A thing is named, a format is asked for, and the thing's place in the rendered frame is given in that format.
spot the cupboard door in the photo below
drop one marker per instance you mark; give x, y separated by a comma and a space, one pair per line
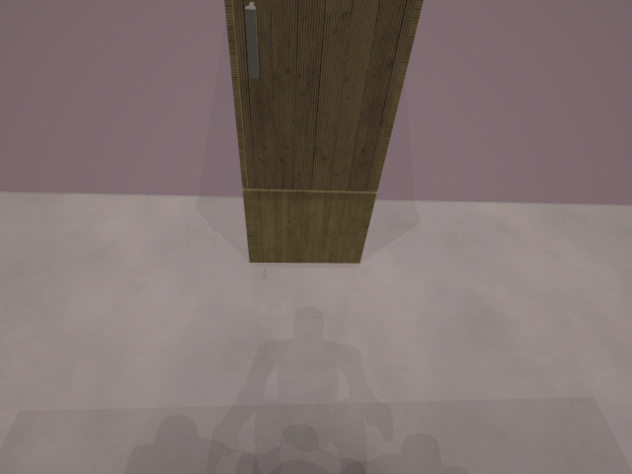
317, 116

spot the handle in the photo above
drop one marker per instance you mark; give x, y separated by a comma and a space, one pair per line
252, 43

